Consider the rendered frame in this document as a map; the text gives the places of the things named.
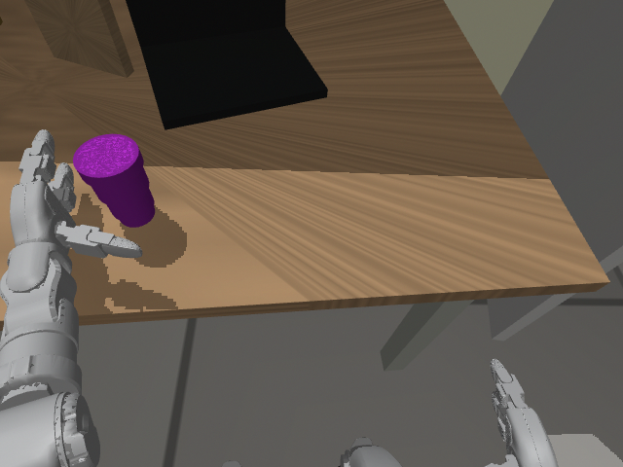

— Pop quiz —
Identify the left robot arm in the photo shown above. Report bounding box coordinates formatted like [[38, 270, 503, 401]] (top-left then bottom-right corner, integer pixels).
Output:
[[0, 241, 100, 467]]

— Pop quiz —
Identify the table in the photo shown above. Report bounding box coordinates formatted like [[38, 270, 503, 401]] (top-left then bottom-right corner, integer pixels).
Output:
[[0, 0, 610, 372]]

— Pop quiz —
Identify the right robot hand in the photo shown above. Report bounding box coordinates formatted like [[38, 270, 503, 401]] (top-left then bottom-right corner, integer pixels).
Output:
[[485, 359, 558, 467]]

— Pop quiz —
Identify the left robot hand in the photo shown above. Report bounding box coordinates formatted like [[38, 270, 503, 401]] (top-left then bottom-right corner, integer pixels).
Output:
[[10, 129, 142, 259]]

